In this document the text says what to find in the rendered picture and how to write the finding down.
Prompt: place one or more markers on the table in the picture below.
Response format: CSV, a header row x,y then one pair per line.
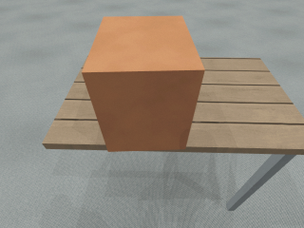
x,y
241,109

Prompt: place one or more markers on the carton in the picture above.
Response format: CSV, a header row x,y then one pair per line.
x,y
143,75

